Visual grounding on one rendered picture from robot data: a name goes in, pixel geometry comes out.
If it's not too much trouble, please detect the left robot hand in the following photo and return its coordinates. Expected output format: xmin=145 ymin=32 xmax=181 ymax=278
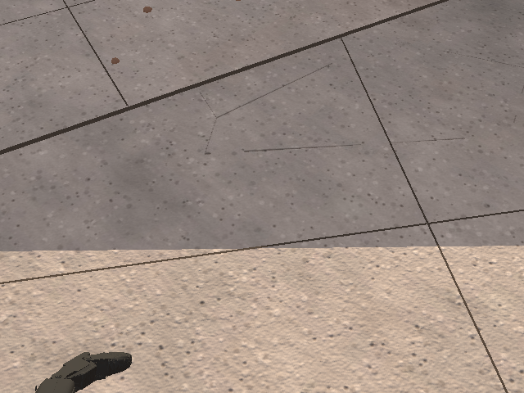
xmin=35 ymin=352 xmax=132 ymax=393

